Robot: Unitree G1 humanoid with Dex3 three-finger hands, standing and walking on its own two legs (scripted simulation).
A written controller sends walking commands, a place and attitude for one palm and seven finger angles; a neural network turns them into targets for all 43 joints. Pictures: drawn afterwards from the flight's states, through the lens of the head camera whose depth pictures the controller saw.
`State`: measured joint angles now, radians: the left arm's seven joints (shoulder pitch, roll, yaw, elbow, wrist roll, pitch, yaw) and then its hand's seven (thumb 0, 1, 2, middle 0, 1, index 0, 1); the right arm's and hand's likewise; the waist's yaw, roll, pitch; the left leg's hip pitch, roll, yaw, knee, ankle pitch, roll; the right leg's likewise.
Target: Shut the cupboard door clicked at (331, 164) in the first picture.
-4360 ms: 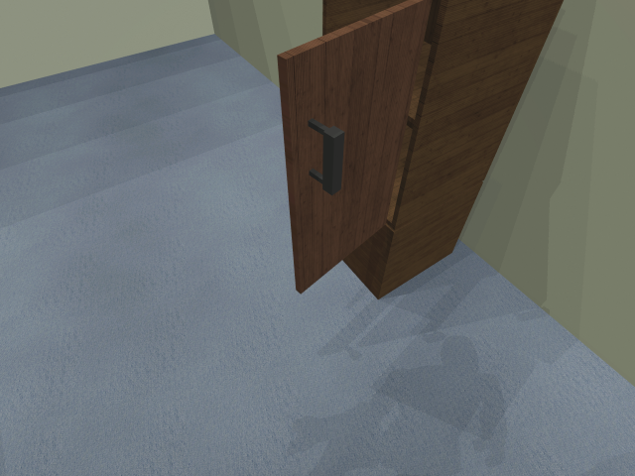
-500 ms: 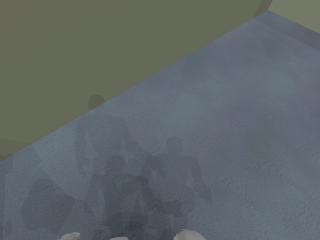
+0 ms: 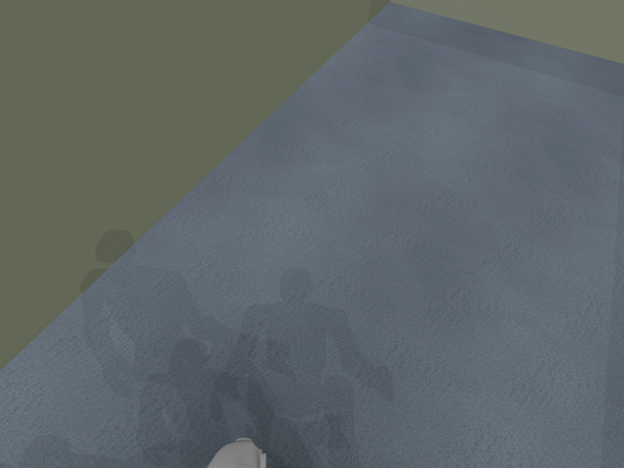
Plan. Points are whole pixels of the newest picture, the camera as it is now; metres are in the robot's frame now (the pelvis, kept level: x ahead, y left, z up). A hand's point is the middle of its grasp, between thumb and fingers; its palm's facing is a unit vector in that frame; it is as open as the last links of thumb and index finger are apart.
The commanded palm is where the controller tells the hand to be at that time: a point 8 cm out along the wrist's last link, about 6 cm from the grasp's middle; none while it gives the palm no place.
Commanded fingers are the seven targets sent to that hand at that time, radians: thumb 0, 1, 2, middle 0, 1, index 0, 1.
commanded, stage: walk around to get in front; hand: left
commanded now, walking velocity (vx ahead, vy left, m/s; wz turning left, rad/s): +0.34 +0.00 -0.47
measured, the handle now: out of the picture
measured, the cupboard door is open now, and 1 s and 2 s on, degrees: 100 100 100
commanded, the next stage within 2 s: walk to a spot facing it in 0.94 s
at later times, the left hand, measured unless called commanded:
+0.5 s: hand (279, 298) +0.41 +0.08 -0.16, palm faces -0.31 -0.93 -0.21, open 7.4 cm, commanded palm none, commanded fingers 0.00 0.90 0.90 -0.20 -0.30 -0.20 -0.30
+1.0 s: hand (280, 288) +0.45 +0.09 -0.19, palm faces -0.25 -0.96 -0.15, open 7.3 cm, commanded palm none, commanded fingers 0.00 0.90 0.90 -0.20 -0.30 -0.20 -0.30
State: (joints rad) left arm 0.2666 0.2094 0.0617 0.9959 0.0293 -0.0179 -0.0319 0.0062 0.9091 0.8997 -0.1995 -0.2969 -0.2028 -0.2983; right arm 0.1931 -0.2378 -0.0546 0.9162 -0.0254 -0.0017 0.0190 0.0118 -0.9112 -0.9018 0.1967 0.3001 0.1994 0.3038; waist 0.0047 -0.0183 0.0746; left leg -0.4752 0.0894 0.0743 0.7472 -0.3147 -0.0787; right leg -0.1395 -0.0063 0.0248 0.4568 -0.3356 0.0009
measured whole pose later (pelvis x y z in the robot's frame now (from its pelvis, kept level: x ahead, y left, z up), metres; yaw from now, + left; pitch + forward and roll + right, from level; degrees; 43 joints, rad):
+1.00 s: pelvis +0.44 -0.09 -0.01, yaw -19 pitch -1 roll +0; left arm 0.35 0.18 0.05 1.14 0.02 -0.03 -0.02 0.01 0.92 0.90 -0.20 -0.30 -0.20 -0.30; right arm 0.12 -0.17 -0.03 0.96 -0.04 -0.08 0.00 0.00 -0.91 -0.90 0.20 0.30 0.20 0.30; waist 0.03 -0.04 0.06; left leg -0.34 0.06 0.18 0.61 -0.26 0.04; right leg -0.32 -0.02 -0.04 1.14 -0.42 -0.04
